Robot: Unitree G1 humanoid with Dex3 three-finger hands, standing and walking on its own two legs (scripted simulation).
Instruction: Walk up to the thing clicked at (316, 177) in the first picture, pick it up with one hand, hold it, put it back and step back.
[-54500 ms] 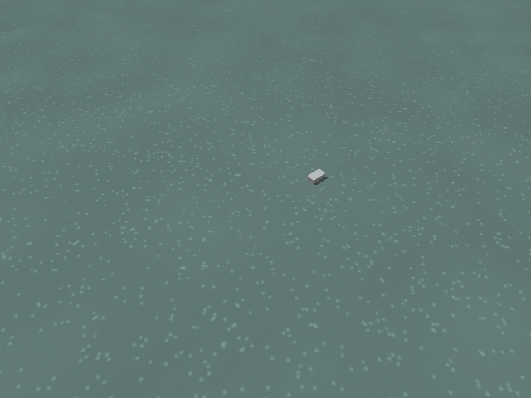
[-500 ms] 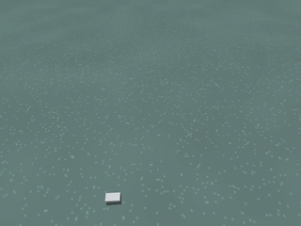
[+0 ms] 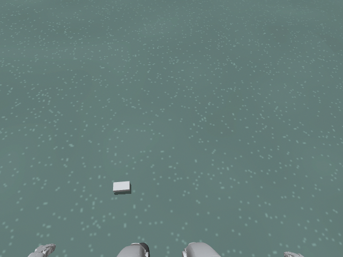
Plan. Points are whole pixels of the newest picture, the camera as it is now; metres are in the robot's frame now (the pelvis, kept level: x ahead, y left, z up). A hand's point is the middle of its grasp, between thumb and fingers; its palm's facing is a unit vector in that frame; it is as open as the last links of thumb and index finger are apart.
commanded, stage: step back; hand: left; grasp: from above
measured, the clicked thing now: (121, 186) +0.52 +0.25 -0.75
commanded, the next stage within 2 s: none
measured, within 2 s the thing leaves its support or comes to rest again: neither
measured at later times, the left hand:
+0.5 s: hand out of the picture -0.02 +0.24 -0.14, palm faces +0.01 -0.91 -0.42, open 7.4 cm
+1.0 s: hand out of the picture -0.21 +0.20 -0.14, palm faces -0.03 -0.91 -0.41, open 7.4 cm
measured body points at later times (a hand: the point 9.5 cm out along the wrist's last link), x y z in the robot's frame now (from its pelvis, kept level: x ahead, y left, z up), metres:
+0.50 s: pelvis -0.14 -0.03 -0.01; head -0.07 -0.04 +0.44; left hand -0.02 +0.29 -0.11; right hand -0.06 -0.35 -0.14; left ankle -0.17 +0.09 -0.72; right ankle -0.09 -0.14 -0.73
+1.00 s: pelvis -0.30 -0.06 +0.00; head -0.25 -0.08 +0.44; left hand -0.21 +0.25 -0.11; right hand -0.17 -0.37 -0.13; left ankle -0.26 +0.08 -0.67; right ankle -0.28 -0.18 -0.73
